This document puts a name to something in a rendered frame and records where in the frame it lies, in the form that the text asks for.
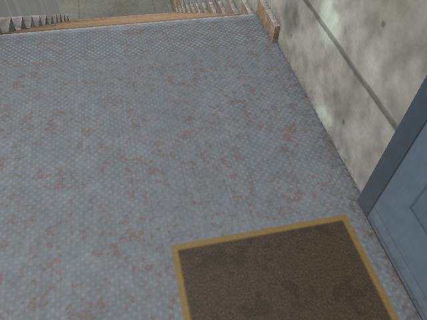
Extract stairs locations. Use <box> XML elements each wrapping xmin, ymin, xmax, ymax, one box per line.
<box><xmin>2</xmin><ymin>12</ymin><xmax>241</xmax><ymax>35</ymax></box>

